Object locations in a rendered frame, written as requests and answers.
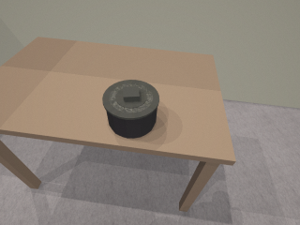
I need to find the knob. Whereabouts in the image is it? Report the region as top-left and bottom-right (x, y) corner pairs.
(123, 86), (140, 101)

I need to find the lid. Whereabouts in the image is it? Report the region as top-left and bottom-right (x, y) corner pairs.
(102, 80), (159, 120)

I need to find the table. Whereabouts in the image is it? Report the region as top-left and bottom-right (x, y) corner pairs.
(0, 37), (236, 212)

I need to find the pot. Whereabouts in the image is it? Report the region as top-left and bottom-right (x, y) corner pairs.
(106, 108), (158, 139)

